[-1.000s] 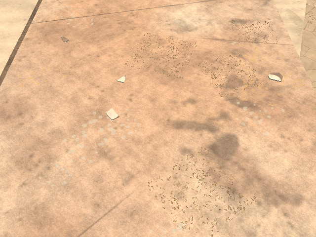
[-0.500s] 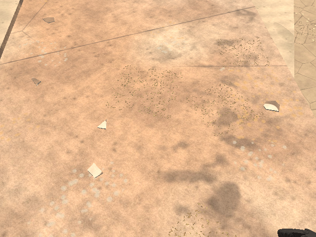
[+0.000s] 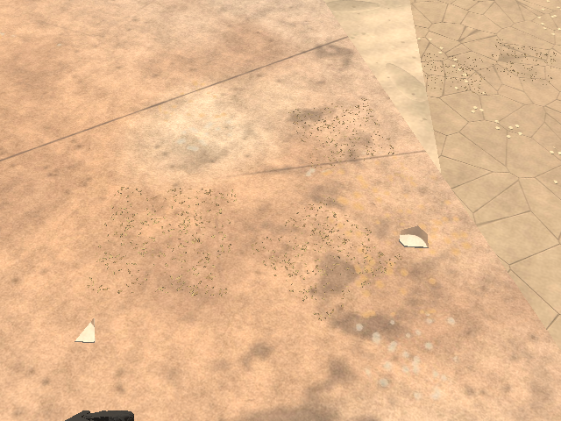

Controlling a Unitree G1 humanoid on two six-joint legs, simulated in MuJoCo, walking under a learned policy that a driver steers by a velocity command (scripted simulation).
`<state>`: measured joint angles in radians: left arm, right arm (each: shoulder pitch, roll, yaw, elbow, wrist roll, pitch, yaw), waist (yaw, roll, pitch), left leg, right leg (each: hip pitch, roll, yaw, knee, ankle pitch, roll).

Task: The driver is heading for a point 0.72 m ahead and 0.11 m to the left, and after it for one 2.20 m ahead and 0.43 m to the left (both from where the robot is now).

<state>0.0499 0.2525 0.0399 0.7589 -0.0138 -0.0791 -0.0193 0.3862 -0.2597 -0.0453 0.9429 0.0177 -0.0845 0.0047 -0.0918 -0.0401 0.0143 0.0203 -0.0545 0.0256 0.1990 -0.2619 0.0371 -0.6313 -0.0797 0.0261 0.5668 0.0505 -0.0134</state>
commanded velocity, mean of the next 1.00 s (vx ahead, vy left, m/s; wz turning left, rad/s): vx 0.48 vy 0.00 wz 0.32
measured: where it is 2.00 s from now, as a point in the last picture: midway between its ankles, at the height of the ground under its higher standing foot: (223, 330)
